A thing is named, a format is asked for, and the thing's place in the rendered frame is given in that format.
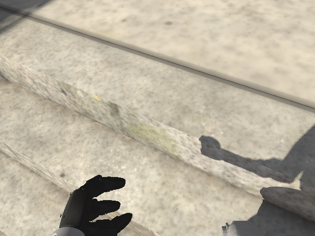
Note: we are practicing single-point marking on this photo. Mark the left robot forearm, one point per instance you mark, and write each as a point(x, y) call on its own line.
point(67, 231)

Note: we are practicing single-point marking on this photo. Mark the robot right thigh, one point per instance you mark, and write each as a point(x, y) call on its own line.
point(240, 228)

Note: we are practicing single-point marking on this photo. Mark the left robot hand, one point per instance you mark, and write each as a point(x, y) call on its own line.
point(81, 208)

